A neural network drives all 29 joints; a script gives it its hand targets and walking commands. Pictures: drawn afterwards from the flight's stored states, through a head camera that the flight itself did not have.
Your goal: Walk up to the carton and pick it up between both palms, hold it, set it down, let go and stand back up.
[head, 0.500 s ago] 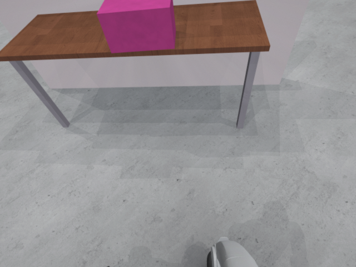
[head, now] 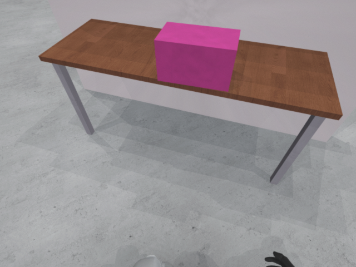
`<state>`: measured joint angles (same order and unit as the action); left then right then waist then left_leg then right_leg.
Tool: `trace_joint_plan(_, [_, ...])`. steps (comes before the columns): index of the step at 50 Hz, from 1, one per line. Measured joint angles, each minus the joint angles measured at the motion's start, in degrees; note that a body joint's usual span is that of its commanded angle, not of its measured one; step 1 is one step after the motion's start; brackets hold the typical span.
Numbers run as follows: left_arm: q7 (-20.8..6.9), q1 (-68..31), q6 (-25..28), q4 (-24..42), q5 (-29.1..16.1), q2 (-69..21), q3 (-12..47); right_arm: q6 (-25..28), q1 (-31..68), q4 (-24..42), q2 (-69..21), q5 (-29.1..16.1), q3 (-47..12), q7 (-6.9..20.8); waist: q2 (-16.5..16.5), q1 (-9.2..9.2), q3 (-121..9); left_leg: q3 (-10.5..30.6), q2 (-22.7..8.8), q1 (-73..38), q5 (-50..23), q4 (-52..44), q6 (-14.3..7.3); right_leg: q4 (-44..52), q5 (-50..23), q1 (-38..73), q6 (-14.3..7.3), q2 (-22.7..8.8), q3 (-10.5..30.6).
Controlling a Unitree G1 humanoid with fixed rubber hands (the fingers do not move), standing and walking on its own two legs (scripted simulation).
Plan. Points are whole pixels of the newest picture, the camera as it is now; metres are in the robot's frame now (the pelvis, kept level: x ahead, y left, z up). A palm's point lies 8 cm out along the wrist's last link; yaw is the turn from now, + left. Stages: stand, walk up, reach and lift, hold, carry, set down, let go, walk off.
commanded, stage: walk up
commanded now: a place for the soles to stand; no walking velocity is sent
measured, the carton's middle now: (197, 56) +0.91 -0.04 -0.01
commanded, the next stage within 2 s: none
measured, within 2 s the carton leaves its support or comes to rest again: neither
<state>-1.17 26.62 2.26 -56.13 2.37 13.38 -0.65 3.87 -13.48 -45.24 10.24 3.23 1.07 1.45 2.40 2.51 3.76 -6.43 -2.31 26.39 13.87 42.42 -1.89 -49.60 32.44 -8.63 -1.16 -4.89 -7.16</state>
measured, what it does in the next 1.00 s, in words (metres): walks ahead: right foot, then left foot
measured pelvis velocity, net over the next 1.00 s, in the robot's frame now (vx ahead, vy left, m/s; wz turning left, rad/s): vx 0.38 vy -0.05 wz -0.04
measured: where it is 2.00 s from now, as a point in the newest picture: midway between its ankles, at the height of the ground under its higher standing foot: (195, 221)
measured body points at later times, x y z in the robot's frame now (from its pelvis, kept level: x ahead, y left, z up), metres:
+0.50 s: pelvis +0.20 -0.07 +0.01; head +0.21 -0.10 +0.46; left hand +0.29 +0.17 -0.11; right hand +0.19 -0.32 -0.15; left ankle +0.16 +0.06 -0.63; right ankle +0.24 -0.17 -0.70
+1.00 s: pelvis +0.38 -0.05 +0.02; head +0.41 -0.04 +0.46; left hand +0.42 +0.21 -0.13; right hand +0.43 -0.28 -0.12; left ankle +0.42 +0.07 -0.70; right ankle +0.40 -0.17 -0.65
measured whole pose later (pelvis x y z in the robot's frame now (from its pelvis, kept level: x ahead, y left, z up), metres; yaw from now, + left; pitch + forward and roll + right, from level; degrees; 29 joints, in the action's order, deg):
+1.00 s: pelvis +0.38 -0.05 +0.02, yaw -2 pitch -3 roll +2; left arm -0.9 19.0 1.0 -50.3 2.4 14.3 -1.9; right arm 2.8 -16.8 -48.1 9.1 1.5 -0.5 -0.5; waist 3.4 -0.8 6.9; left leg -8.0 -2.1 16.4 17.0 37.0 -0.8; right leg -63.5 28.7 -28.0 0.5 -4.2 -0.7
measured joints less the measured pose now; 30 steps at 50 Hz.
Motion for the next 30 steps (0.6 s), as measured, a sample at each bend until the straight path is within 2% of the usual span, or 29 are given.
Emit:
trace_joint_plan(1, [0.01,-0.28,-0.69,0.16,0.05,0.22,0.03,-0.01,-0.09,0.29,-0.62,-0.42,-0.32,-0.48,0.65,-0.36,0.59,-0.44,0.27,-0.22,1.66,1.45,0.10,-7.20,-0.61,-2.98,-0.15,0.76,2.78])
trace_joint_plan(3, [0.03,-1.35,-1.60,0.65,0.15,0.74,0.07,-0.27,-0.81,0.23,-1.66,-1.00,-0.83,-1.32,1.63,-1.23,1.39,-1.17,0.51,-2.07,3.19,1.38,0.42,-18.59,-2.06,-8.96,-0.02,1.92,5.75])
trace_joint_plan(6, [-0.03,-4.11,-1.64,2.08,0.38,1.15,-0.29,0.11,-2.57,-1.24,-2.20,-1.00,-1.14,-1.94,2.17,-2.22,2.17,-2.52,0.47,-6.70,3.50,-2.53,1.04,-22.39,-3.76,-16.53,1.23,1.34,6.66])
trace_joint_plan(9, [-0.55,-7.00,-1.40,4.65,0.27,1.34,-0.74,0.73,-4.87,-3.26,-1.59,-1.06,-0.99,-2.15,1.36,-3.03,2.26,-3.56,-0.21,-11.51,3.51,-7.07,1.56,-15.63,-5.03,-21.36,2.45,-0.19,6.57])
trace_joint_plan(12, [-1.34,-9.84,-0.69,7.05,0.00,1.39,-1.03,0.77,-7.15,-5.32,-0.26,-1.30,-0.80,-1.87,0.26,-3.61,2.19,-4.28,-0.98,-15.68,4.15,-10.16,2.55,-3.51,-11.65,-22.54,2.23,-1.74,6.35])
trace_joint_plan(15, [-1.70,-11.35,0.59,8.71,0.07,0.86,-1.17,0.00,-9.05,-7.30,1.52,-1.62,-0.46,-1.22,-1.28,-3.86,1.60,-4.66,-2.40,-18.24,7.43,-8.81,3.68,6.72,-20.11,-20.26,1.47,-1.65,5.64])
trace_joint_plan(17, [-1.51,-11.00,1.35,9.56,0.25,0.70,-1.23,-1.07,-10.43,-8.25,2.42,-1.50,-0.23,-0.80,-1.88,-3.78,0.40,-4.62,-3.53,-18.84,11.66,-5.01,3.73,10.18,-21.66,-17.52,1.15,-0.54,5.23])
trace_joint_plan(19, [-0.75,-11.15,1.47,9.75,0.04,-0.53,-1.03,-2.56,-10.68,-8.99,3.85,-1.28,0.02,-0.33,-4.55,-3.89,0.42,-1.33,-5.00,-17.20,16.83,3.03,1.78,5.71,-19.38,-17.37,0.16,1.38,3.70])
trace_joint_plan(21, [0.49,-10.98,0.94,10.11,-0.85,-1.82,-0.22,-4.20,-10.21,-8.96,4.93,-1.32,0.29,0.02,-5.81,-3.85,0.65,2.89,-2.73,-12.59,19.16,15.27,1.09,3.16,-15.12,-16.41,-0.48,1.76,2.73])
trace_joint_plan(24, [1.60,-10.13,0.59,9.41,-1.49,-3.45,0.62,-4.61,-8.59,-7.84,5.97,-1.21,0.59,0.10,-6.73,-3.40,1.54,4.02,-0.54,-5.83,17.10,26.14,1.12,5.14,-13.87,-12.78,-0.62,1.72,1.72])
trace_joint_plan(27, [1.72,-8.44,1.23,8.22,-1.23,-4.00,0.74,-3.67,-6.82,-6.22,5.84,-0.91,0.74,0.08,-6.68,-2.83,1.80,3.84,-0.81,-0.31,13.67,25.79,2.02,9.33,-13.52,-8.77,-0.37,1.66,0.26])
trace_joint_plan(30, [1.86,-6.29,1.84,6.70,-0.61,-3.71,0.59,-3.37,-4.64,-4.57,5.06,-0.76,0.70,0.36,-5.48,-1.73,1.83,4.32,-1.57,3.27,10.44,20.31,2.99,12.92,-13.43,-5.50,-0.19,1.44,-0.43])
